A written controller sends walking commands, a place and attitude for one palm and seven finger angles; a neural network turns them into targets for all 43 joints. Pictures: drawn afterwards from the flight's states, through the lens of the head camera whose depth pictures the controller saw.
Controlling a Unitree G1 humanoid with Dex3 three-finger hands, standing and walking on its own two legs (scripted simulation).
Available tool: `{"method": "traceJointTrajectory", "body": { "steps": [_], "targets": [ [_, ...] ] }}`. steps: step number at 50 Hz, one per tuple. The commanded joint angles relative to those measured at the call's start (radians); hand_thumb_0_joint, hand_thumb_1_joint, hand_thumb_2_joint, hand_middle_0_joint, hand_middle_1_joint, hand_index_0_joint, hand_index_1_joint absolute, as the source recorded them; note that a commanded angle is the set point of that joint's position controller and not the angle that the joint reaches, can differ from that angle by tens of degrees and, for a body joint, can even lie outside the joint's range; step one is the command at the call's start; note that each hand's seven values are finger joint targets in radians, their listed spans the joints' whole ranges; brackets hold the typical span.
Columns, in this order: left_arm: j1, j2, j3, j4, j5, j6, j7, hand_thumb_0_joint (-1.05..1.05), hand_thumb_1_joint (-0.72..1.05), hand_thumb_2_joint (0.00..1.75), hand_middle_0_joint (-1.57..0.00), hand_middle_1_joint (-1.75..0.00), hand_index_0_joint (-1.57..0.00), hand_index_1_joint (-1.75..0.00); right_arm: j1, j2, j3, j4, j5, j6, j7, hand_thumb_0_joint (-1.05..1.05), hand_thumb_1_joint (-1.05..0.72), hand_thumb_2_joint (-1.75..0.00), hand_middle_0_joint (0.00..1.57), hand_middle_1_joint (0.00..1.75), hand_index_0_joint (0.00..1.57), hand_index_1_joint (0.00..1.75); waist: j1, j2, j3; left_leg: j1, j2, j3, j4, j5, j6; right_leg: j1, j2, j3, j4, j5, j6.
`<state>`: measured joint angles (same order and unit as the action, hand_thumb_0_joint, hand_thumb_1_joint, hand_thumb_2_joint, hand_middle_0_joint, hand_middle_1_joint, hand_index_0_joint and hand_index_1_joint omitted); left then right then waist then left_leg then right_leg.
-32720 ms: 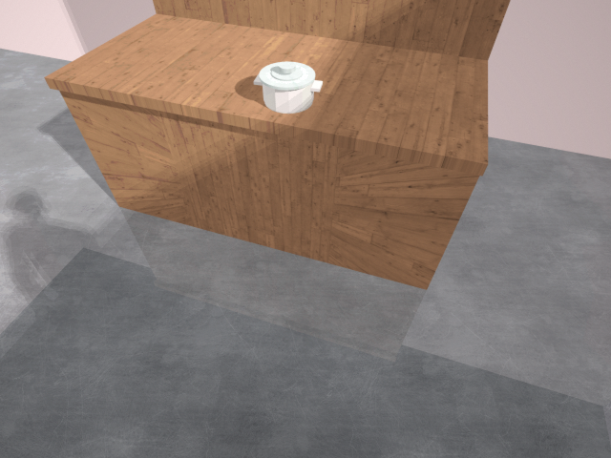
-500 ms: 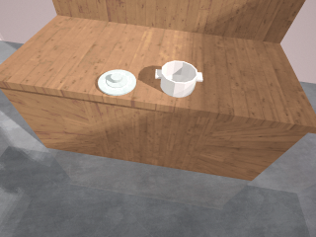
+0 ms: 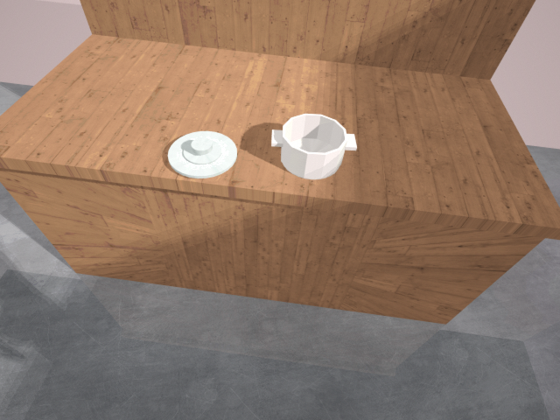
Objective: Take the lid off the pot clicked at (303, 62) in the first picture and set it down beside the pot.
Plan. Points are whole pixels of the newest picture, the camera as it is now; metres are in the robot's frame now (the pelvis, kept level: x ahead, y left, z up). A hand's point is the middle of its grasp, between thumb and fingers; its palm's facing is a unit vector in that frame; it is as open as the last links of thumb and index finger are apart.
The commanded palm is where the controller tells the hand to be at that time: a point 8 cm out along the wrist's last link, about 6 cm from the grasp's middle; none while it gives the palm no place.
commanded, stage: let the arm hang, fingers relaxed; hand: left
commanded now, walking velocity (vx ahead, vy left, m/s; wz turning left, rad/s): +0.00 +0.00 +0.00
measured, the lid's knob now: (201, 146) +0.72 +0.21 -0.08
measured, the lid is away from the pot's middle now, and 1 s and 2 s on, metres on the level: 0.27 0.27 0.27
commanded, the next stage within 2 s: look to check the result in 0.32 s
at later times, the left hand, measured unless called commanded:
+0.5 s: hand out of the picture +0.04 +0.18 -0.18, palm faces +0.05 -0.98 -0.18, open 7.3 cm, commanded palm none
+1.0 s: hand out of the picture +0.04 +0.17 -0.18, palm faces +0.04 -0.98 -0.18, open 7.3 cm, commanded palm none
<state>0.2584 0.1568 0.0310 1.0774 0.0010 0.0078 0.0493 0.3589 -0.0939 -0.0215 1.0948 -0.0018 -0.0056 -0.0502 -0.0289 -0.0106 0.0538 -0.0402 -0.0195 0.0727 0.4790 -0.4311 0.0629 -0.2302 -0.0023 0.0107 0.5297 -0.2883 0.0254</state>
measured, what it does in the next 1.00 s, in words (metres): stands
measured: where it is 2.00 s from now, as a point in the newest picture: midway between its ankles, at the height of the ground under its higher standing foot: outside the picture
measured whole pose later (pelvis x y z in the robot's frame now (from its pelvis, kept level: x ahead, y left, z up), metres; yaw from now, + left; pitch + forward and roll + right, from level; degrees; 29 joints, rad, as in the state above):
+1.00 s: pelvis +0.02 +0.00 +0.00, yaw +0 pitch -1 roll -2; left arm 0.26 0.15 0.05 1.05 0.00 0.01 0.05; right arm 0.35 -0.10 -0.02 1.07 0.00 0.00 -0.06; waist -0.03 0.00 0.08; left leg -0.02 -0.02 0.08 0.49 -0.47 0.06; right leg -0.22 0.00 0.01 0.56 -0.33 0.03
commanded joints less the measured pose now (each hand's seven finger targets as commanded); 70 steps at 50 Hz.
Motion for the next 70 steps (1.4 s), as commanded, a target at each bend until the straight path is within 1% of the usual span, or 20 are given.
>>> {"method": "traceJointTrajectory", "body": {
  "steps": [1,2,9,14,18,20,24,29,35,40,43,45,49,52,53,57,60,63,65,70],
  "targets": [
    [0.040,0.047,0.008,-0.046,0.003,-0.018,-0.001,0.00,0.90,0.90,-0.20,-0.30,-0.20,-0.30,0.110,-0.113,-0.024,-0.014,-0.006,-0.009,-0.010,0.00,-0.90,-0.90,0.20,0.30,0.20,0.30,0.002,0.057,0.020,-0.064,0.141,-0.094,-0.078,0.605,0.002,0.040,-0.048,0.024,0.003,0.327,-0.079],
    [0.041,0.043,0.010,-0.046,0.003,-0.018,-0.001,0.00,0.90,0.90,-0.20,-0.30,-0.20,-0.30,0.111,-0.114,-0.025,-0.014,-0.006,-0.010,-0.011,0.00,-0.90,-0.90,0.20,0.30,0.20,0.30,0.002,0.065,0.017,-0.055,0.141,-0.092,-0.072,0.637,0.002,0.040,-0.047,0.024,0.007,0.337,-0.079],
    [0.046,0.050,0.014,-0.051,0.005,-0.019,0.001,0.00,0.90,0.90,-0.20,-0.30,-0.20,-0.30,0.109,-0.111,-0.028,-0.020,-0.004,-0.007,-0.009,0.00,-0.90,-0.90,0.20,0.30,0.20,0.30,0.003,0.020,0.024,-0.074,0.129,-0.079,-0.057,0.582,-0.003,0.059,-0.054,0.038,0.002,0.365,-0.086],
    [0.040,0.046,0.018,-0.062,0.004,-0.017,0.000,0.00,0.90,0.90,-0.20,-0.30,-0.20,-0.30,0.113,-0.116,-0.029,-0.024,-0.004,-0.008,-0.013,0.00,-0.90,-0.90,0.20,0.30,0.20,0.30,0.001,0.052,0.007,-0.035,0.140,-0.083,-0.052,0.695,-0.001,0.048,-0.044,0.025,0.024,0.362,-0.081],
    [0.058,0.051,0.021,-0.060,0.003,-0.018,0.001,0.00,0.90,0.90,-0.20,-0.30,-0.20,-0.30,0.107,-0.122,-0.029,-0.029,-0.005,-0.007,-0.013,0.00,-0.90,-0.90,0.20,0.30,0.20,0.30,0.004,0.035,-0.008,-0.041,0.130,-0.072,-0.030,0.678,-0.008,0.078,-0.054,0.036,0.016,0.407,-0.089],
    [0.046,0.050,0.021,-0.066,0.002,-0.015,0.001,0.00,0.90,0.90,-0.20,-0.30,-0.20,-0.30,0.109,-0.118,-0.029,-0.027,-0.005,-0.005,-0.013,0.00,-0.90,-0.90,0.20,0.30,0.20,0.30,0.003,0.050,0.019,-0.049,0.133,-0.075,-0.043,0.668,-0.007,0.060,-0.052,0.033,0.020,0.383,-0.087],
    [0.041,0.048,0.021,-0.071,0.004,-0.013,0.000,0.00,0.90,0.90,-0.20,-0.30,-0.20,-0.30,0.108,-0.120,-0.029,-0.031,-0.005,-0.003,-0.013,0.00,-0.90,-0.90,0.20,0.30,0.20,0.30,0.000,0.047,0.029,-0.048,0.138,-0.081,-0.053,0.657,-0.003,0.049,-0.041,0.026,0.023,0.344,-0.083],
    [0.049,0.050,0.024,-0.072,0.005,-0.014,0.000,0.00,0.90,0.90,-0.20,-0.30,-0.20,-0.30,0.108,-0.119,-0.029,-0.036,-0.003,-0.004,-0.013,0.00,-0.90,-0.90,0.20,0.30,0.20,0.30,0.004,0.034,0.019,-0.055,0.132,-0.079,-0.041,0.647,-0.004,0.070,-0.045,0.032,0.018,0.365,-0.088],
    [0.039,0.043,0.022,-0.074,0.003,-0.011,-0.002,0.00,0.90,0.90,-0.20,-0.30,-0.20,-0.30,0.112,-0.123,-0.028,-0.036,-0.006,-0.003,-0.014,0.00,-0.90,-0.90,0.20,0.30,0.20,0.30,0.003,0.070,0.037,-0.045,0.146,-0.087,-0.062,0.658,0.003,0.042,-0.038,0.020,0.025,0.313,-0.081],
    [0.035,0.043,0.022,-0.075,0.004,-0.010,-0.002,0.00,0.90,0.90,-0.20,-0.30,-0.20,-0.30,0.118,-0.123,-0.025,-0.037,-0.006,-0.001,-0.014,0.00,-0.90,-0.90,0.20,0.30,0.20,0.30,0.001,0.054,0.054,-0.063,0.144,-0.091,-0.069,0.636,0.002,0.044,-0.034,0.022,0.027,0.307,-0.081],
    [0.056,0.045,0.023,-0.069,0.004,-0.014,-0.002,0.00,0.90,0.90,-0.20,-0.30,-0.20,-0.30,0.107,-0.125,-0.026,-0.039,-0.005,-0.004,-0.013,0.00,-0.90,-0.90,0.20,0.30,0.20,0.30,0.009,0.029,0.021,-0.050,0.133,-0.080,-0.044,0.624,0.000,0.071,-0.046,0.033,0.012,0.359,-0.086],
    [0.053,0.048,0.023,-0.069,0.003,-0.014,0.000,0.00,0.90,0.90,-0.20,-0.30,-0.20,-0.30,0.110,-0.118,-0.028,-0.041,-0.005,-0.002,-0.012,0.00,-0.90,-0.90,0.20,0.30,0.20,0.30,0.004,0.022,0.029,-0.062,0.126,-0.072,-0.045,0.575,-0.005,0.068,-0.053,0.044,0.011,0.375,-0.090],
    [0.037,0.047,0.024,-0.078,0.003,-0.013,0.000,0.00,0.90,0.90,-0.20,-0.30,-0.20,-0.30,0.120,-0.118,-0.028,-0.039,-0.004,-0.003,-0.014,0.00,-0.90,-0.90,0.20,0.30,0.20,0.30,-0.004,0.048,0.015,-0.041,0.135,-0.079,-0.055,0.630,-0.003,0.054,-0.045,0.034,0.033,0.368,-0.086],
    [0.036,0.040,0.024,-0.079,0.002,-0.012,-0.001,0.00,0.90,0.90,-0.20,-0.30,-0.20,-0.30,0.116,-0.126,-0.028,-0.037,-0.006,-0.004,-0.016,0.00,-0.90,-0.90,0.20,0.30,0.20,0.30,-0.001,0.068,0.014,-0.015,0.148,-0.087,-0.057,0.697,0.003,0.039,-0.034,0.021,0.038,0.328,-0.079],
    [0.038,0.043,0.024,-0.076,0.002,-0.012,-0.002,0.00,0.90,0.90,-0.20,-0.30,-0.20,-0.30,0.114,-0.125,-0.026,-0.038,-0.006,-0.004,-0.015,0.00,-0.90,-0.90,0.20,0.30,0.20,0.30,0.004,0.056,0.012,-0.024,0.148,-0.084,-0.052,0.698,0.003,0.051,-0.037,0.020,0.031,0.335,-0.080],
    [0.061,0.053,0.027,-0.070,0.003,-0.017,0.002,0.00,0.90,0.90,-0.20,-0.30,-0.20,-0.30,0.107,-0.119,-0.029,-0.045,-0.004,-0.002,-0.013,0.00,-0.90,-0.90,0.20,0.30,0.20,0.30,0.006,0.015,0.001,-0.052,0.120,-0.059,-0.020,0.601,-0.012,0.090,-0.061,0.057,0.014,0.438,-0.097],
    [0.040,0.053,0.027,-0.080,0.003,-0.014,0.001,0.00,0.90,0.90,-0.20,-0.30,-0.20,-0.30,0.113,-0.115,-0.029,-0.042,-0.005,-0.001,-0.012,0.00,-0.90,-0.90,0.20,0.30,0.20,0.30,-0.001,0.021,0.017,-0.057,0.125,-0.067,-0.043,0.574,-0.011,0.068,-0.058,0.049,0.025,0.412,-0.093],
    [0.036,0.049,0.028,-0.086,0.003,-0.013,-0.001,0.00,0.90,0.90,-0.20,-0.30,-0.20,-0.30,0.111,-0.124,-0.029,-0.044,-0.006,-0.004,-0.014,0.00,-0.90,-0.90,0.20,0.30,0.20,0.30,0.000,0.057,0.000,-0.031,0.137,-0.076,-0.044,0.662,-0.005,0.062,-0.046,0.032,0.035,0.387,-0.085],
    [0.043,0.050,0.029,-0.086,0.003,-0.013,0.000,0.00,0.90,0.90,-0.20,-0.30,-0.20,-0.30,0.105,-0.121,-0.031,-0.045,-0.005,-0.004,-0.014,0.00,-0.90,-0.90,0.20,0.30,0.20,0.30,0.005,0.055,-0.003,-0.024,0.136,-0.074,-0.034,0.685,-0.005,0.066,-0.044,0.031,0.032,0.384,-0.085],
    [0.033,0.053,0.028,-0.086,0.005,-0.012,0.000,0.00,0.90,0.90,-0.20,-0.30,-0.20,-0.30,0.096,-0.114,-0.029,-0.049,-0.007,0.001,-0.010,0.00,-0.90,-0.90,0.20,0.30,0.20,0.30,0.004,0.013,0.044,-0.086,0.122,-0.074,-0.054,0.501,-0.008,0.063,-0.057,0.051,0.005,0.360,-0.092]
  ]
}}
